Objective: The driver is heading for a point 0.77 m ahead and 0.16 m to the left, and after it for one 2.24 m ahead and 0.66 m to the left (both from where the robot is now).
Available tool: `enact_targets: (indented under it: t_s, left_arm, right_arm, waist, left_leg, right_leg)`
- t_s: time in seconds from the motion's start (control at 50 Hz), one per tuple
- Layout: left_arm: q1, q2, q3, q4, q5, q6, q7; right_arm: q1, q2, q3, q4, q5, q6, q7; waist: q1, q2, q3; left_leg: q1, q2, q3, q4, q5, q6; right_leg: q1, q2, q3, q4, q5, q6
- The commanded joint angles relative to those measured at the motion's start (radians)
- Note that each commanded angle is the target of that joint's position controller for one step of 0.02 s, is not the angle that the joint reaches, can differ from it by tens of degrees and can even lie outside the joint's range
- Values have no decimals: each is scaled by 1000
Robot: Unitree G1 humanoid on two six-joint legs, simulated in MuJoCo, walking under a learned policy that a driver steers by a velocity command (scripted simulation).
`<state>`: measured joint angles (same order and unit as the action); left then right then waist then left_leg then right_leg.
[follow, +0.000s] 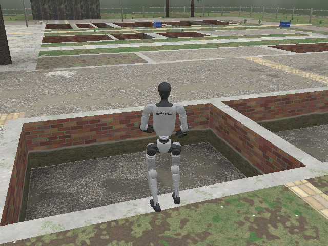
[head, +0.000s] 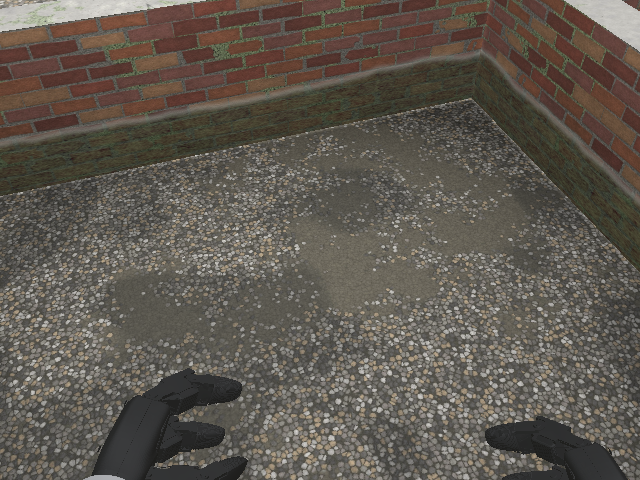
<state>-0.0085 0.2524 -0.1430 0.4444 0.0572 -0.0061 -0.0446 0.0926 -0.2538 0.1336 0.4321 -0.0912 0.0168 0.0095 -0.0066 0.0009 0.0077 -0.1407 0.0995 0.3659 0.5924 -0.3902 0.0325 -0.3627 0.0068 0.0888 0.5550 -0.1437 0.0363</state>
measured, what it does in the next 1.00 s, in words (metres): stands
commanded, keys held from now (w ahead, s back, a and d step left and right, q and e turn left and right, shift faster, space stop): w+shift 1.00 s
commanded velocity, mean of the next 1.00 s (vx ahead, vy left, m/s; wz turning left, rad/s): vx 1.00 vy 0.00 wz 0.00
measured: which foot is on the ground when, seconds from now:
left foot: down 0.00-1.00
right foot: down 0.00-1.00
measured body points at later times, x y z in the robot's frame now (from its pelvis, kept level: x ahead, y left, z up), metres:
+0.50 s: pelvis +0.00 +0.00 +0.00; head -0.01 -0.01 +0.45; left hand +0.27 +0.18 -0.01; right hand +0.23 -0.20 -0.03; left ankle -0.03 +0.07 -0.73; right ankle +0.10 -0.13 -0.73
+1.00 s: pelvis +0.00 -0.01 +0.00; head -0.01 -0.01 +0.45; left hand +0.27 +0.17 +0.00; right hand +0.23 -0.20 -0.03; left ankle -0.03 +0.08 -0.73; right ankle +0.10 -0.13 -0.73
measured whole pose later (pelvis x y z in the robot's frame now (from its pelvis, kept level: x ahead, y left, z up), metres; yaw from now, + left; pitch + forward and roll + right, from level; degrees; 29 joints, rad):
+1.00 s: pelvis +0.00 -0.01 +0.00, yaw +0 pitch -2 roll +1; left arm -0.02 0.24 -0.15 0.46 0.06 0.00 -0.05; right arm 0.11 -0.25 0.13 0.42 -0.09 0.02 0.01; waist -0.01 0.00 0.00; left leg -0.14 0.10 0.34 0.59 -0.39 0.02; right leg -0.36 0.01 0.07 0.55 -0.14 0.02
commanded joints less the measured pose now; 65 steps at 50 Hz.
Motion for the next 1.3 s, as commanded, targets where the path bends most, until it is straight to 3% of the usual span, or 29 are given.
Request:
enact_targets:
  t_s: [0.02, 1.3]
  left_arm:
    - [-149, 87, 36, -110, -1, -20, 3]
    - [-174, 73, 27, -88, 3, -19, -4]
  right_arm:
    - [-110, -82, -32, -108, 0, -19, -3]
    - [-92, -70, -32, -131, 2, -18, -5]
  waist:
    - [1, -9, -103]
    - [-3, -10, -114]
  left_leg:
    - [-8, 128, -163, -193, 4, 23]
    - [-17, 118, -202, -186, 9, 20]
  right_leg:
    - [38, -33, 11, -23, 232, 14]
    - [46, -37, 31, -44, 210, 1]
